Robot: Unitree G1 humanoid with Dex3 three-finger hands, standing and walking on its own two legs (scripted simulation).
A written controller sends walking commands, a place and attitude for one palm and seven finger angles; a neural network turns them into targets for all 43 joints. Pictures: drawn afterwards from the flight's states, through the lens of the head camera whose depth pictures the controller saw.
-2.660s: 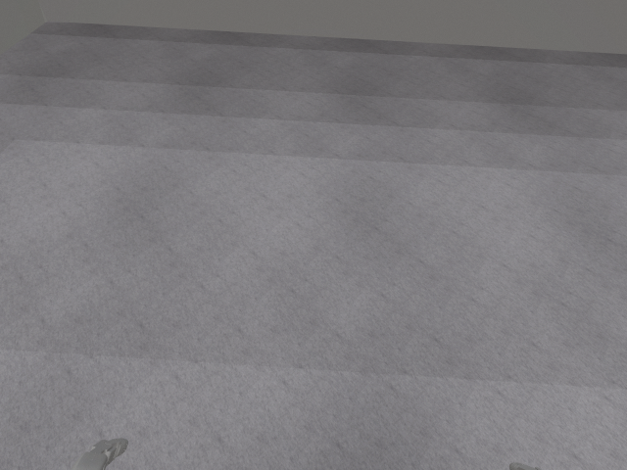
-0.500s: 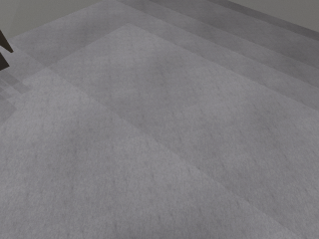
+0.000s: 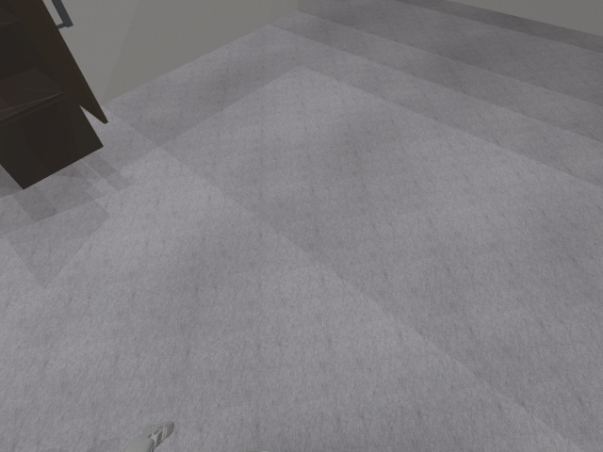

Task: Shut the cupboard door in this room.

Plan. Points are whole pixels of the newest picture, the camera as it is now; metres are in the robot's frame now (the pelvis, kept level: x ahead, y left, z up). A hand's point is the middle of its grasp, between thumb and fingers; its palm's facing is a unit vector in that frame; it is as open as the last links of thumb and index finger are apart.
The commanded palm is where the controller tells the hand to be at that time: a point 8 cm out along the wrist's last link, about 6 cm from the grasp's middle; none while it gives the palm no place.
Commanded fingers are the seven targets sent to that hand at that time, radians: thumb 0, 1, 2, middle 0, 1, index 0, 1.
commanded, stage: turn or walk to find it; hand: left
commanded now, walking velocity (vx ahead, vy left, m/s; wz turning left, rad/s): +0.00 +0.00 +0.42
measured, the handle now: (53, 9) +1.45 +0.90 +0.01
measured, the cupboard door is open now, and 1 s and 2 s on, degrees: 90 90 90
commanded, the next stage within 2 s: stand and wait in 0.36 s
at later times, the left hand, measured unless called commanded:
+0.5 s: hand out of the picture -0.07 +0.25 -0.19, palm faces +0.25 -0.94 -0.22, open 7.4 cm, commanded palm none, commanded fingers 0.00 0.90 0.90 -0.20 -0.30 -0.20 -0.30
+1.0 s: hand out of the picture -0.04 +0.21 -0.15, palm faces +0.30 -0.92 -0.24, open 7.4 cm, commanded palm none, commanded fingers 0.00 0.90 0.90 -0.20 -0.30 -0.20 -0.30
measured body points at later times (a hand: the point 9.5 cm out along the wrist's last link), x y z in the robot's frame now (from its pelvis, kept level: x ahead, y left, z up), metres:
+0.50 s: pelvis -0.03 +0.05 +0.00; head -0.01 +0.09 +0.45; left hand -0.08 +0.30 -0.17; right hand +0.11 -0.18 -0.12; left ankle -0.06 +0.13 -0.73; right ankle -0.02 -0.10 -0.69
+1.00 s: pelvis -0.06 +0.02 +0.00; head -0.05 +0.00 +0.45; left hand -0.06 +0.26 -0.13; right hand +0.02 -0.21 -0.16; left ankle -0.06 +0.13 -0.72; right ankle -0.04 -0.08 -0.73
